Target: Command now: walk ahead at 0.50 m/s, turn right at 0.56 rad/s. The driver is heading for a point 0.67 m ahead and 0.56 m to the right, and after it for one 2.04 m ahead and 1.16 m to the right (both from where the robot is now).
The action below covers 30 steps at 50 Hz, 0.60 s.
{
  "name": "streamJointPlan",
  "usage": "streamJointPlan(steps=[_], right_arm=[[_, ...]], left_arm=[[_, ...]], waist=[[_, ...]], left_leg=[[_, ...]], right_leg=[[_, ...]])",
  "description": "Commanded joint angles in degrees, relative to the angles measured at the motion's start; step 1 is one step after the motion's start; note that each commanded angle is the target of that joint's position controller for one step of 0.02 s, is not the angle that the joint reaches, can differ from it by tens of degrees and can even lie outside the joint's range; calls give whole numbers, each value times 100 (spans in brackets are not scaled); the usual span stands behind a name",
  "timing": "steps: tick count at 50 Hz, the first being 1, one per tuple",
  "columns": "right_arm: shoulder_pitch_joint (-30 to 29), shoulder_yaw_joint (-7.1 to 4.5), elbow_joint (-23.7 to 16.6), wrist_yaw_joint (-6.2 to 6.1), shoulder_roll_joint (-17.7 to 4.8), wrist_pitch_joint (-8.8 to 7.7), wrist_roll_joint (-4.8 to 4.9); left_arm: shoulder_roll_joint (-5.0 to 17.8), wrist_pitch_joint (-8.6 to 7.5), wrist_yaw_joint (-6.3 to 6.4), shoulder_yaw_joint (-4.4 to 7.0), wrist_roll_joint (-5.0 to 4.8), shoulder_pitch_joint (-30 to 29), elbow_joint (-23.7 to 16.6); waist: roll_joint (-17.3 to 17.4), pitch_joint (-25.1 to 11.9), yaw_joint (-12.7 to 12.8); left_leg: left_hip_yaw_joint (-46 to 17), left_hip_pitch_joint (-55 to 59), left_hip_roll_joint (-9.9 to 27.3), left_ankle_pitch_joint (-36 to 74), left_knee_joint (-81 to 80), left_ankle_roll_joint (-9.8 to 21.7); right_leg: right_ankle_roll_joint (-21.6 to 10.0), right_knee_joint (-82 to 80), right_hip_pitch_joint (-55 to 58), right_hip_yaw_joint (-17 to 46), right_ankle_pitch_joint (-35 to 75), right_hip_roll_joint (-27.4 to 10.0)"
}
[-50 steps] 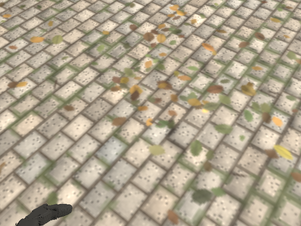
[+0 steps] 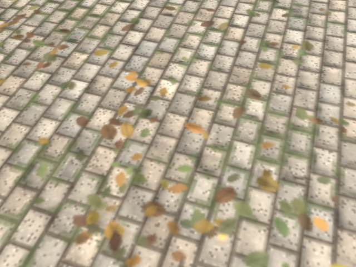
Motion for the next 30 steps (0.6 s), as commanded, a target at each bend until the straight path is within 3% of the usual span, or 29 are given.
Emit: streamJointPlan(steps=[1,2,3,4,5,6,7,8,9,10,11,13,15,20,22,25,27,28,29,30], right_arm=[[-167,-296,-279,-38,-1183,65,116],[-214,-325,-297,-52,-1262,107,153],[-306,-333,-322,-61,-1284,159,182],[-307,-270,-351,-77,-1135,173,153],[-96,-91,-539,-71,-588,131,-104],[35,73,-817,-17,-222,-68,-114],[-641,-42,-908,58,-776,-256,116],[-908,-43,-1019,92,-815,-370,230],[-881,-35,-943,49,-742,-418,117],[-813,-81,-872,20,-805,-395,-17],[-712,-100,-843,38,-815,-327,-46],[-674,-92,-848,45,-696,-211,-107],[-1000,-52,-962,28,-560,-148,-141],[-1966,57,-1265,105,-337,-186,-63],[-2151,41,-1368,146,-416,-225,-13],[-2072,-29,-1399,200,-622,-295,-1],[-1612,-97,-1293,189,-733,-349,-3],[-1041,-183,-1150,153,-867,-377,-45],[-210,-261,-1070,112,-1140,-399,-144],[391,-375,-893,112,-1577,-314,-191]], left_arm=[[470,-53,-76,130,19,-367,-571],[599,-33,-73,200,25,-106,-542],[788,-18,-58,322,10,540,-389],[1141,10,18,529,-15,1558,-87],[1749,63,146,694,-64,2093,51],[1963,-52,104,641,-60,1722,-216],[1403,-170,36,469,-35,1673,-255],[1194,-257,28,395,7,1522,-214],[1053,-293,31,347,8,1150,-233],[852,-305,58,280,32,828,-298],[790,-305,90,240,93,661,-382],[860,-332,154,253,73,664,-383],[1001,-338,238,290,54,833,-317],[1076,-272,331,316,16,1213,-130],[1066,-254,332,322,-13,1382,-25],[995,-198,370,316,-23,1437,44],[973,-144,378,318,-5,1338,36],[813,-135,364,257,12,1284,2],[488,-143,335,129,88,1302,-95],[123,-190,331,27,-74,2115,-207]], waist=[[494,192,222],[599,-37,414],[582,-394,814],[391,-916,1312],[-810,-1296,1248],[-1477,-2084,771],[-634,-1857,1147],[-468,-1180,1050],[26,-791,766],[-13,-621,568],[-153,-551,427],[-101,-493,357],[-38,-326,424],[-268,-80,809],[-301,-56,877],[-423,-97,781],[-603,-214,532],[-558,-539,243],[-90,-1347,-103],[1772,-2135,194]], left_leg=[[-339,105,1720,3702,130,827],[-253,176,1696,4677,663,763],[-117,42,1574,5301,1613,662],[2,-666,1322,4942,2985,449],[30,-2603,813,1694,5011,119],[-1215,-4373,-284,-1734,6513,-80],[-1961,-5008,31,-1418,6718,53],[-1892,-5169,263,-906,6408,211],[-1922,-4844,511,-467,5867,228],[-1958,-4453,667,-184,5381,189],[-1981,-4139,727,7,5201,141],[-1874,-3944,671,220,4764,-47],[-1799,-4033,561,734,4067,-227],[-1745,-3490,150,2288,2116,-326],[-1844,-3361,87,2387,1827,-268],[-2007,-3254,72,1912,1513,-92],[-1880,-2686,10,1432,1379,95],[-1817,-1820,42,1453,1213,261],[-2574,-336,863,1160,1363,602],[-5195,1679,2195,-144,889,1537]], right_leg=[[-254,-231,157,-319,-559,231],[-377,-217,591,-489,-864,441],[-543,-384,1433,-646,-908,710],[-768,-670,2968,-561,-651,946],[-1287,-877,4637,1416,-847,-189],[-2292,-1928,5725,4613,-2230,-1239],[-2010,-2369,5586,4441,-2326,-1267],[-1786,-2346,4950,3645,-1936,-1090],[-1574,-2319,4143,3012,-1301,-823],[-1459,-2371,3564,2542,-719,-619],[-1439,-2490,3181,2356,-389,-502],[-1503,-2617,2783,2069,247,-394],[-1466,-2680,2545,1774,457,-254],[-1077,-2596,2159,1511,-298,73],[-1031,-2416,2293,1740,-480,-38],[-937,-1878,2807,2205,-479,-236],[-829,-1452,2903,2393,-115,-227],[-667,-849,2775,2247,223,57],[-457,641,2153,1850,-311,412],[9,2632,33,1073,-2879,1283]])
Velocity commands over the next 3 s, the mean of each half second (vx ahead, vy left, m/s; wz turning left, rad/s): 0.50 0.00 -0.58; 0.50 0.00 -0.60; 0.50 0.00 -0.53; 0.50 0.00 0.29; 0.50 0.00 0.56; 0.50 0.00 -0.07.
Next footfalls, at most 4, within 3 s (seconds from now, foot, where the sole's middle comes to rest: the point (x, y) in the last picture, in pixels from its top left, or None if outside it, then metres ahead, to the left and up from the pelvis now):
0.08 right None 0.22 -0.12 -0.77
0.58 left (174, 247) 0.55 0.02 -0.77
1.10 right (265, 211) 0.66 -0.35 -0.77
1.58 left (262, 141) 1.00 -0.42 -0.77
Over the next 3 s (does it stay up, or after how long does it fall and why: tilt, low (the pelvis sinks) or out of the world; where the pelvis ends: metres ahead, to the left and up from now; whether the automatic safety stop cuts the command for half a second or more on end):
stays up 1.47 -0.75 0.00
